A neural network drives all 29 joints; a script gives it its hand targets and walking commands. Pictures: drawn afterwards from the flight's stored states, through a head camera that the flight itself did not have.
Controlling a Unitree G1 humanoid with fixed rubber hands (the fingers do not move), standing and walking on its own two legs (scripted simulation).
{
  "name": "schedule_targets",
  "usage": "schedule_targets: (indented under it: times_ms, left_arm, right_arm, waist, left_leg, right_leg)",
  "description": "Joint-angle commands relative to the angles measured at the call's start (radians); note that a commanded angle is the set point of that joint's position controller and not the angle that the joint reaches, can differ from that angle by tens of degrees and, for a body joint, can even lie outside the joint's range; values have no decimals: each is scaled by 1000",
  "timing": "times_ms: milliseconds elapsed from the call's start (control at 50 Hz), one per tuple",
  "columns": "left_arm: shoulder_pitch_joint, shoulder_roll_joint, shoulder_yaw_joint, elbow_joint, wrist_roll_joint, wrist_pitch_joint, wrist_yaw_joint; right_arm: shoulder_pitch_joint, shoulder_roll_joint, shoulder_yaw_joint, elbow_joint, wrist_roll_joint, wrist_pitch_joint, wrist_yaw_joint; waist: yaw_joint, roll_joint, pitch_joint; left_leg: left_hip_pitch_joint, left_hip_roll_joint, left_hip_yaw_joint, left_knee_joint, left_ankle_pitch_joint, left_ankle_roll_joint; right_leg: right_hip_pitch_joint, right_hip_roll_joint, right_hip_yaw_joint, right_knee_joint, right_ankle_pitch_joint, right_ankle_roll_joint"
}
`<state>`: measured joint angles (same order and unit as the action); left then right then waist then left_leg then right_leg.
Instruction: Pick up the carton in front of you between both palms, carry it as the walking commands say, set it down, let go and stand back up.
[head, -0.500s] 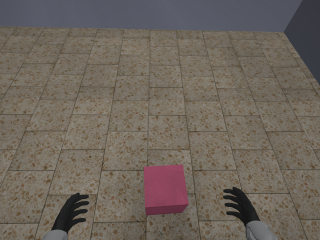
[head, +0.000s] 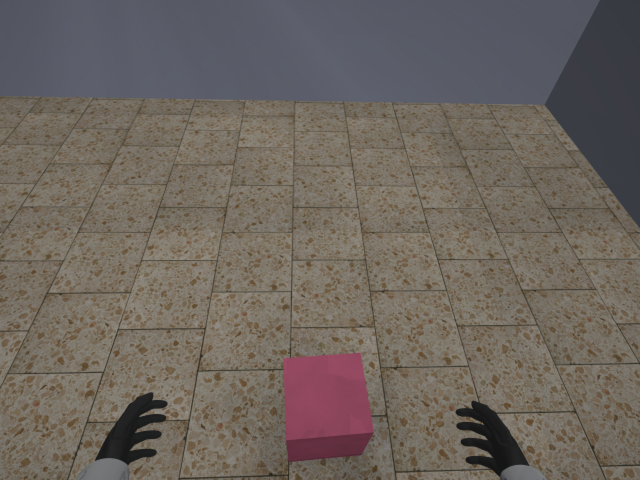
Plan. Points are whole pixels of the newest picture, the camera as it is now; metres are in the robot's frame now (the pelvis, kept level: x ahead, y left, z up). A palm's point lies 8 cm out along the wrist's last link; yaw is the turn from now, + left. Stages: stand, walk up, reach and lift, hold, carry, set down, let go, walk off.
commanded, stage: stand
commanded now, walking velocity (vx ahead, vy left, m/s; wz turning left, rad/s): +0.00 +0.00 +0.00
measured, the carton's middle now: (323, 408) +0.39 -0.05 -0.65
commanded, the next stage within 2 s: none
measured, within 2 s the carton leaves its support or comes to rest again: neither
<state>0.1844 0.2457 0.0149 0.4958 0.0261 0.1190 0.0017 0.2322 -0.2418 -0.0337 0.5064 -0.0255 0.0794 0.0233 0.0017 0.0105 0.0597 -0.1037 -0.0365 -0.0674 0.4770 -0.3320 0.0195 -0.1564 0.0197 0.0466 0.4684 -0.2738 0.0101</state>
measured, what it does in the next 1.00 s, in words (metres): stands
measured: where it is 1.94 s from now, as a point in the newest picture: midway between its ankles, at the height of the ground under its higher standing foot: outside the picture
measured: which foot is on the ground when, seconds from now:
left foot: down 0.00-1.00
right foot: down 0.00-1.00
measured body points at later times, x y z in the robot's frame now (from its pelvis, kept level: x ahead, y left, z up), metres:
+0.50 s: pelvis +0.00 -0.01 +0.00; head +0.02 +0.00 +0.45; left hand +0.13 +0.29 -0.11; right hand +0.15 -0.30 -0.09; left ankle -0.05 +0.11 -0.74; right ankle -0.01 -0.13 -0.74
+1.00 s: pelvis -0.01 -0.01 +0.01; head -0.01 -0.01 +0.46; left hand +0.11 +0.29 -0.11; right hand +0.11 -0.31 -0.10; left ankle -0.05 +0.11 -0.74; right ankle -0.01 -0.13 -0.74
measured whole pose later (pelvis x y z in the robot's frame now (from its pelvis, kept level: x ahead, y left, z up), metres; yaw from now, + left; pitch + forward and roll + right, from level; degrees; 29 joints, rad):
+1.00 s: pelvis -0.01 -0.01 +0.01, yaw +1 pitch -2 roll +0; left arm 0.09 0.36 0.01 0.99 0.02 0.00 0.02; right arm 0.16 -0.36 -0.01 0.90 -0.02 0.00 -0.03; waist 0.01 0.00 0.04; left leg -0.07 -0.02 -0.08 0.38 -0.27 0.00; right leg -0.13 0.03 0.03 0.38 -0.21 -0.01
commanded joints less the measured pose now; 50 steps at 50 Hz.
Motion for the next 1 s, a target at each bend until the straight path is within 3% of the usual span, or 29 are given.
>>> schedule_targets:
  times_ms: [0, 20, 40, 80, 100, 120, 140, 180, 220, 240, 300, 320, 380, 400, 440, 500, 520, 560, 580, 740, 780, 800, 860, 900, 920, 980]
  left_arm:
    - [-37, 172, 56, 38, 6, -73, 33]
    - [-30, 175, 59, 59, 7, -82, 28]
    - [-58, 163, 55, 75, 9, -90, 18]
    - [-70, 176, 57, 101, 7, -101, 15]
    - [-50, 185, 60, 125, 7, -102, 17]
    - [-74, 189, 53, 142, 10, -105, 18]
    - [-76, 187, 55, 148, 13, -102, 19]
    - [-68, 196, 53, 174, 8, -108, 19]
    - [-69, 211, 52, 207, 10, -119, 23]
    - [-55, 216, 48, 217, 9, -121, 22]
    - [-81, 224, 50, 244, 13, -123, 20]
    - [-66, 231, 50, 253, 10, -126, 19]
    - [-74, 229, 44, 289, 11, -128, 23]
    - [-73, 235, 47, 289, 13, -130, 23]
    - [-69, 241, 43, 310, 4, -127, 23]
    - [-74, 242, 40, 336, 3, -132, 24]
    - [-83, 234, 38, 343, 0, -130, 24]
    - [-88, 245, 36, 357, -3, -126, 22]
    - [-86, 236, 38, 362, -4, -130, 23]
    - [-124, 255, 31, 405, 6, -128, 23]
    - [-124, 259, 33, 416, -1, -128, 21]
    - [-128, 260, 29, 422, 1, -130, 19]
    - [-128, 268, 29, 437, -1, -127, 19]
    - [-111, 268, 27, 450, -6, -130, 18]
    - [-121, 272, 29, 451, -8, -131, 15]
    - [-126, 270, 23, 462, -5, -131, 18]
  right_arm:
    - [-26, -183, -61, 1, -18, -45, -39]
    - [-40, -175, -57, 6, -14, -53, -40]
    - [-55, -194, -63, 23, -12, -55, -38]
    - [-63, -184, -54, 42, -7, -62, -39]
    - [-61, -200, -59, 47, -14, -65, -37]
    - [-64, -199, -63, 54, -9, -67, -39]
    - [-56, -215, -60, 72, -12, -69, -43]
    - [-53, -216, -55, 92, -12, -71, -44]
    - [-63, -214, -52, 102, -8, -74, -48]
    - [-58, -232, -50, 115, -10, -76, -46]
    - [-67, -235, -44, 143, -8, -81, -54]
    - [-56, -243, -40, 150, -12, -83, -50]
    - [-63, -247, -41, 169, -6, -85, -53]
    - [-64, -244, -35, 180, -8, -86, -53]
    - [-58, -256, -37, 193, -2, -87, -53]
    - [-50, -254, -34, 219, 0, -88, -55]
    - [-63, -259, -36, 224, -3, -92, -55]
    - [-65, -259, -30, 236, 2, -91, -58]
    - [-75, -260, -26, 248, -3, -90, -58]
    - [-92, -259, -20, 286, -1, -93, -56]
    - [-95, -269, -16, 306, 0, -91, -57]
    - [-93, -260, -16, 302, 1, -94, -59]
    - [-92, -284, -18, 322, 0, -94, -55]
    - [-104, -280, -16, 326, -1, -95, -52]
    - [-87, -277, -10, 333, 5, -94, -52]
    - [-101, -287, -12, 344, 4, -95, -51]
  waist:
    - [-5, -47, -79]
    - [5, -19, -82]
    - [2, -5, -111]
    - [6, -28, -123]
    - [9, 6, -114]
    - [-11, -1, -125]
    - [-5, 23, -105]
    - [12, -10, -125]
    - [0, -29, -108]
    - [11, -3, -127]
    - [-3, 0, -93]
    - [7, 19, -85]
    - [-7, 0, -86]
    - [5, -13, -107]
    - [4, 14, -113]
    - [0, -25, -127]
    - [4, 6, -95]
    - [-3, 13, -108]
    - [11, 1, -101]
    - [-1, 6, -79]
    - [10, 0, -82]
    - [-3, -11, -74]
    - [8, 3, -55]
    - [20, -33, -58]
    - [4, -6, -78]
    - [15, 2, -58]
  left_leg:
    - [-88, 58, -31, -32, 211, -40]
    - [-95, 63, -38, -30, 198, -32]
    - [-94, 66, -44, -23, 224, -28]
    - [-96, 73, -51, -13, 268, -33]
    - [-101, 70, -50, -22, 267, -31]
    - [-87, 75, -55, -28, 266, -32]
    - [-88, 75, -58, -32, 314, -29]
    - [-76, 84, -75, -38, 334, -20]
    - [-53, 87, -73, -30, 353, -17]
    - [-57, 90, -74, -34, 328, -19]
    - [-69, 92, -81, -53, 298, -14]
    - [-74, 93, -81, -56, 306, -16]
    - [-58, 98, -79, -54, 337, -11]
    - [-43, 100, -91, -52, 356, -11]
    - [-39, 101, -84, -54, 369, -11]
    - [-14, 113, -88, -66, 411, -14]
    - [-31, 107, -83, -76, 386, -15]
    - [-26, 112, -89, -78, 384, -15]
    - [-39, 111, -82, -90, 391, -19]
    - [-25, 117, -92, -119, 339, -11]
    - [-19, 117, -90, -125, 327, -13]
    - [-19, 121, -91, -133, 339, -11]
    - [-31, 117, -100, -143, 308, -8]
    - [-32, 127, -97, -141, 333, -3]
    - [-15, 119, -83, -134, 317, -10]
    - [-30, 127, -97, -152, 314, -7]
  right_leg:
    - [-31, -64, 42, -44, 145, -14]
    - [-29, -70, 51, -38, 114, -22]
    - [-9, -64, 35, -27, 173, -20]
    - [2, -62, 33, -13, 212, -13]
    - [4, -68, 43, -19, 220, -11]
    - [4, -77, 58, -21, 221, -20]
    - [3, -73, 44, -12, 259, -18]
    - [19, -66, 32, -17, 249, -13]
    - [-5, -71, 45, -24, 269, -17]
    - [22, -79, 55, -37, 252, -19]
    - [7, -84, 69, -37, 241, -27]
    - [21, -85, 65, -45, 253, -24]
    - [20, -85, 66, -47, 292, -35]
    - [42, -85, 67, -50, 315, -33]
    - [53, -95, 76, -46, 345, -36]
    - [67, -94, 66, -48, 348, -34]
    - [61, -93, 75, -60, 332, -32]
    - [69, -96, 76, -65, 331, -35]
    - [84, -93, 66, -70, 338, -27]
    - [82, -100, 72, -92, 315, -28]
    - [74, -98, 74, -106, 285, -29]
    - [76, -100, 76, -101, 289, -31]
    - [80, -99, 84, -117, 281, -37]
    - [81, -103, 76, -121, 285, -36]
    - [81, -104, 85, -127, 300, -31]
    - [78, -107, 84, -126, 272, -37]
